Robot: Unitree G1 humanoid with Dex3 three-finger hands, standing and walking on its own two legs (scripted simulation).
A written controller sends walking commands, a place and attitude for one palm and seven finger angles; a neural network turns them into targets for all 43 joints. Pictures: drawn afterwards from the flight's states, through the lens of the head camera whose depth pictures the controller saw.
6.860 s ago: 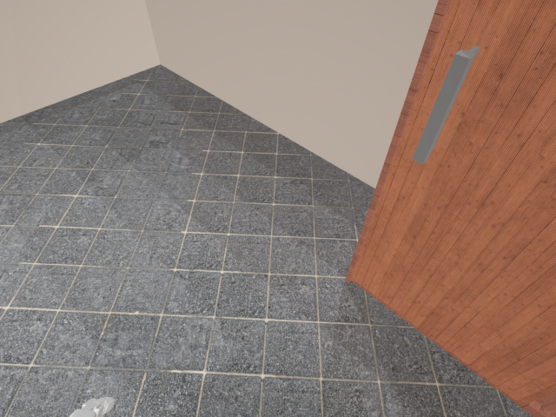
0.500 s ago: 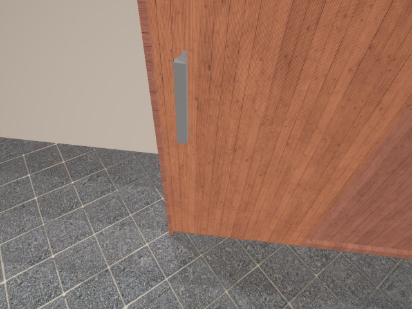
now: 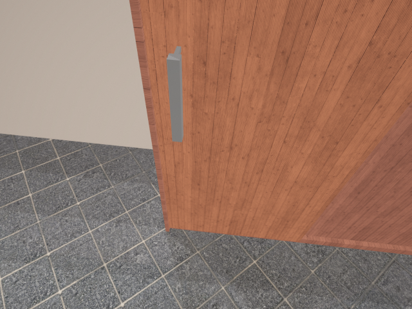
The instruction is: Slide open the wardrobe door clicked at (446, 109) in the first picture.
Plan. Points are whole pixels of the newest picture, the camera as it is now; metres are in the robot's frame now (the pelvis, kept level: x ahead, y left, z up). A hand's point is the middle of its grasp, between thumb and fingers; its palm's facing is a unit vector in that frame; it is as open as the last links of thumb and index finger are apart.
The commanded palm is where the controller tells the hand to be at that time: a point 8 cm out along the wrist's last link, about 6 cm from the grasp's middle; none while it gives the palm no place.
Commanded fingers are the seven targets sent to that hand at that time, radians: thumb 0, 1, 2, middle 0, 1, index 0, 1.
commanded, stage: look again from close up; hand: left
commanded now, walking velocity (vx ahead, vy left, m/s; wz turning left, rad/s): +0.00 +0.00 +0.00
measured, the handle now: (178, 97) +0.58 +0.11 +0.10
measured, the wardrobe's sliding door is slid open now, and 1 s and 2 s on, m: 0.00 0.00 0.00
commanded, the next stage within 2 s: shuffle to correct the standing spot in 1.66 s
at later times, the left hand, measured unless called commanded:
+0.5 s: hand out of the picture -0.01 +0.17 -0.18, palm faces +0.02 -0.98 -0.17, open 7.4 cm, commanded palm none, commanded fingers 0.00 0.90 0.90 -0.20 -0.30 -0.20 -0.30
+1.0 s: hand out of the picture +0.00 +0.17 -0.17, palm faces +0.01 -0.98 -0.18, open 7.4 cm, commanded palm none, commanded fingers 0.00 0.90 0.90 -0.20 -0.30 -0.20 -0.30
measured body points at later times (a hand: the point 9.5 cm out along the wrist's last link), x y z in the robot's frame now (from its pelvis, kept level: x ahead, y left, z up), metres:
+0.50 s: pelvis +0.01 +0.00 +0.00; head +0.01 +0.01 +0.45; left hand -0.01 +0.22 -0.16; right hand +0.02 -0.22 -0.15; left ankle +0.05 +0.10 -0.74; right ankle +0.01 -0.12 -0.74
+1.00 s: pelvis +0.01 +0.00 +0.00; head +0.02 +0.01 +0.45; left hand +0.00 +0.22 -0.16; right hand +0.01 -0.23 -0.15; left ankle +0.05 +0.10 -0.74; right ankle +0.01 -0.12 -0.74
